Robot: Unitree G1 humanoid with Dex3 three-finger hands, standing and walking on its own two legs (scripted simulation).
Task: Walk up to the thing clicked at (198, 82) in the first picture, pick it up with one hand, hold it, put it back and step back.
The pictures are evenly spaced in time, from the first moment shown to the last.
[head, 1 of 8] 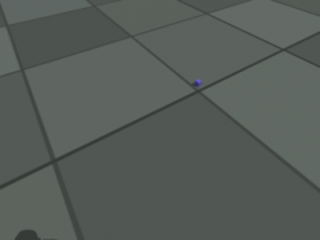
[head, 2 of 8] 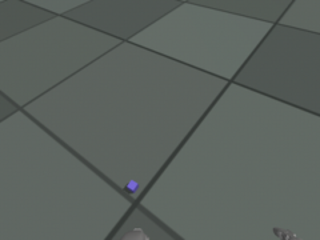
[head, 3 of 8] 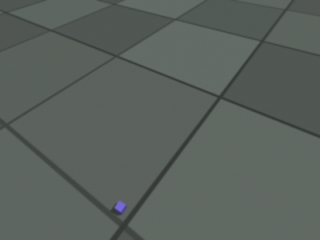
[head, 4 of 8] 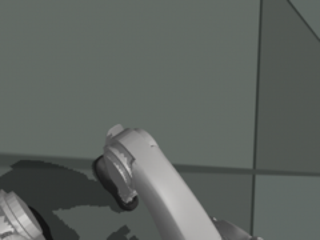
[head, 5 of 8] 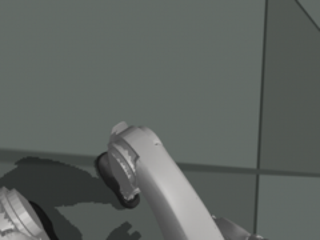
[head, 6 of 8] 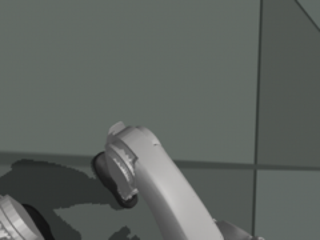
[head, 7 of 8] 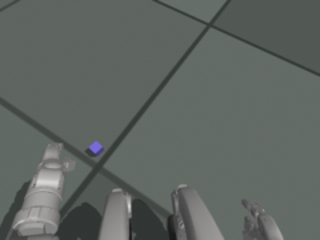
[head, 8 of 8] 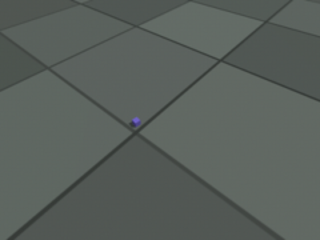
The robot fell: no
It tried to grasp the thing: yes
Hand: left
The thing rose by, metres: 0.00
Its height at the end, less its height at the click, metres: +0.00
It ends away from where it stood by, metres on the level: 0.02
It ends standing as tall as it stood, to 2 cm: yes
